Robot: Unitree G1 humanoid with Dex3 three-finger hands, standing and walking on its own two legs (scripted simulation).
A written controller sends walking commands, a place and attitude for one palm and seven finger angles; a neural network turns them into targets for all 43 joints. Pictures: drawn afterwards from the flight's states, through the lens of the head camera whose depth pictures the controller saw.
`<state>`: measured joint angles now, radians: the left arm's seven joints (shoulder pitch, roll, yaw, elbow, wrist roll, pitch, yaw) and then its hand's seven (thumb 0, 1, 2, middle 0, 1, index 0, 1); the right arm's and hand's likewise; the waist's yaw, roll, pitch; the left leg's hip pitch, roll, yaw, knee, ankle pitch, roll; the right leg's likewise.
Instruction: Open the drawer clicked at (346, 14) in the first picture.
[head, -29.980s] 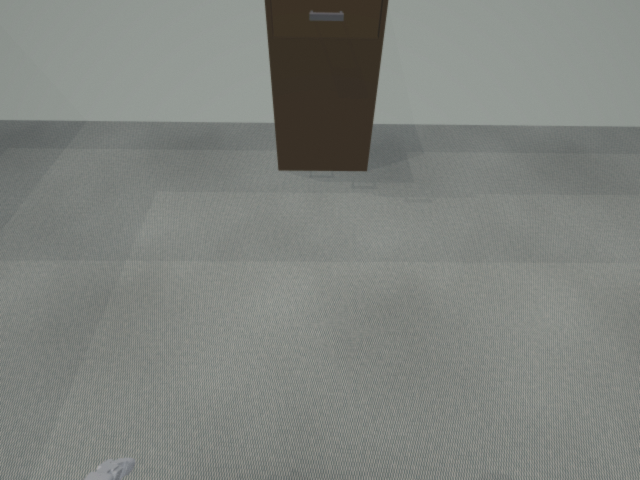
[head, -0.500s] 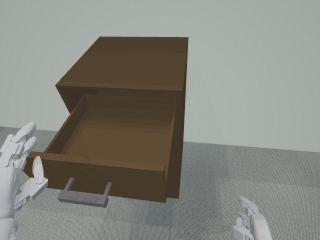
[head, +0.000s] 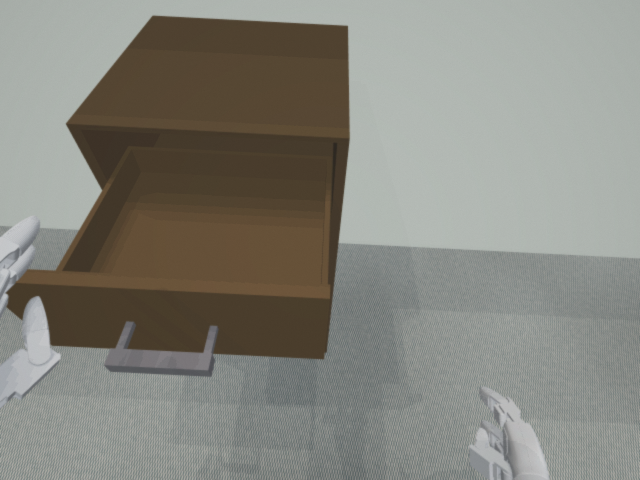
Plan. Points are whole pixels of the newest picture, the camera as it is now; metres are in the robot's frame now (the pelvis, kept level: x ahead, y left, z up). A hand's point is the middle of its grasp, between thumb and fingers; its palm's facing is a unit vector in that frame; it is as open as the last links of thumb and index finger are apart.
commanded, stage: step back with the hand held close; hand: left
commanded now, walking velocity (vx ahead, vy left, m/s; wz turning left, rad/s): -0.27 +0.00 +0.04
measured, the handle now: (166, 346) +0.28 +0.21 -0.01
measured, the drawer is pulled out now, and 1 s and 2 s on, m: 0.30 0.30 0.30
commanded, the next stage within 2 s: stop stepping back and stand still in 0.78 s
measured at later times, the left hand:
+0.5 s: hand out of the picture +0.12 +0.24 +0.17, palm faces +0.39 -0.79 -0.47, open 7.5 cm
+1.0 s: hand out of the picture +0.00 +0.20 +0.15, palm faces +0.27 -0.85 -0.46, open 7.5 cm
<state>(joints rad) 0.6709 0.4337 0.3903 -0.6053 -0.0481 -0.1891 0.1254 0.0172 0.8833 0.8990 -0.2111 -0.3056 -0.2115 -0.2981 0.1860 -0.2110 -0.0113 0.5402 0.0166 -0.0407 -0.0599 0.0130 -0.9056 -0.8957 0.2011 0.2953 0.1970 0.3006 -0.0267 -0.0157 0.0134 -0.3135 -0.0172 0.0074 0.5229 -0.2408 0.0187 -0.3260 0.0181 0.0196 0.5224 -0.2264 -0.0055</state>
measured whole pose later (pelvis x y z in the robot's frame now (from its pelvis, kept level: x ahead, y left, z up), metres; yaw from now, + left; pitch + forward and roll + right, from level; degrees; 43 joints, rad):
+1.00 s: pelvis -0.20 -0.03 +0.00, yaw -1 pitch +2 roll +0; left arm 0.68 0.41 0.38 -0.68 -0.05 -0.19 0.14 0.02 0.89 0.90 -0.21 -0.31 -0.21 -0.30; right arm 0.15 -0.18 0.00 0.57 -0.01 -0.11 -0.04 0.01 -0.91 -0.90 0.20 0.30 0.20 0.30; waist -0.02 -0.07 0.04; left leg -0.35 0.01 0.03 0.53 -0.22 0.00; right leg -0.40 0.01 -0.04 0.71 -0.41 0.01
